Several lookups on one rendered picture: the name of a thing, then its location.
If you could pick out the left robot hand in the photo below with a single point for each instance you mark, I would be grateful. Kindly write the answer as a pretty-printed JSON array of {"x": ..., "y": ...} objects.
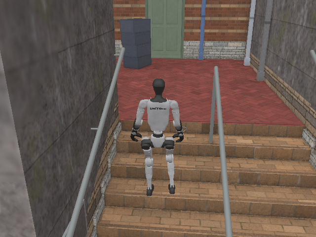
[{"x": 134, "y": 139}]

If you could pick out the left robot shin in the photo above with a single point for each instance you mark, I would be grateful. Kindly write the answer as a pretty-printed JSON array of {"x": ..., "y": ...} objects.
[{"x": 149, "y": 174}]

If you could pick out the right robot hand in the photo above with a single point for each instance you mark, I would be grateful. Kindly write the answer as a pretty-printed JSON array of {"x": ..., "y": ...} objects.
[{"x": 179, "y": 140}]

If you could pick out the left robot thigh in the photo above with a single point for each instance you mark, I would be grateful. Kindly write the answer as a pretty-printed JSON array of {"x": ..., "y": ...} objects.
[{"x": 146, "y": 146}]

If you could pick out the robot right upper arm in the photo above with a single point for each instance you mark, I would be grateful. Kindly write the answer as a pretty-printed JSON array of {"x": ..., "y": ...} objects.
[{"x": 176, "y": 115}]

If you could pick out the robot left forearm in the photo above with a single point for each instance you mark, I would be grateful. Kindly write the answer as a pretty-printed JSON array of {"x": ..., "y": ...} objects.
[{"x": 135, "y": 128}]

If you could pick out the robot right forearm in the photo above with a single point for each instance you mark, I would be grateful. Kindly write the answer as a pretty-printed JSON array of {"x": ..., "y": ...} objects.
[{"x": 179, "y": 130}]

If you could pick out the robot left upper arm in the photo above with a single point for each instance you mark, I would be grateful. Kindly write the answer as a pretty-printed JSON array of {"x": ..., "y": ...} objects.
[{"x": 140, "y": 111}]

